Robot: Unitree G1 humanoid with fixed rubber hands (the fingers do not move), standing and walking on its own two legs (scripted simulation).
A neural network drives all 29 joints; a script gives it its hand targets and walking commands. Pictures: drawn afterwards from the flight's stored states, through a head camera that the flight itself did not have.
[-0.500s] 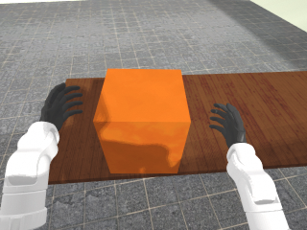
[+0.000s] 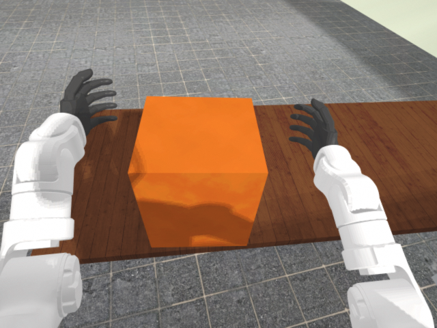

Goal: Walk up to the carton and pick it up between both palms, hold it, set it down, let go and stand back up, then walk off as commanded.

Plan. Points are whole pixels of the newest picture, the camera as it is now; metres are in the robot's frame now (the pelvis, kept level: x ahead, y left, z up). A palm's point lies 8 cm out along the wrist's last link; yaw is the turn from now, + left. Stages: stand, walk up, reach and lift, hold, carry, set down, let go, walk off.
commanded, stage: reach and lift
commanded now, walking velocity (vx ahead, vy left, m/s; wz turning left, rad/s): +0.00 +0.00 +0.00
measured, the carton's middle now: (199, 175) +0.40 +0.03 +0.05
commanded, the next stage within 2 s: none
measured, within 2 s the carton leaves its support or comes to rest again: neither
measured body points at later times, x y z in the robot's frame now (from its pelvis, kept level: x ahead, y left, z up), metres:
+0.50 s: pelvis +0.00 +0.00 +0.00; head -0.01 +0.00 +0.45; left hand +0.44 +0.21 +0.19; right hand +0.41 -0.19 +0.16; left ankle -0.01 +0.12 -0.75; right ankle +0.00 -0.12 -0.75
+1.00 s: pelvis +0.01 +0.00 +0.00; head +0.02 +0.00 +0.45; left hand +0.44 +0.20 +0.09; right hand +0.42 -0.16 +0.09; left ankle -0.01 +0.12 -0.75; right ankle +0.00 -0.12 -0.75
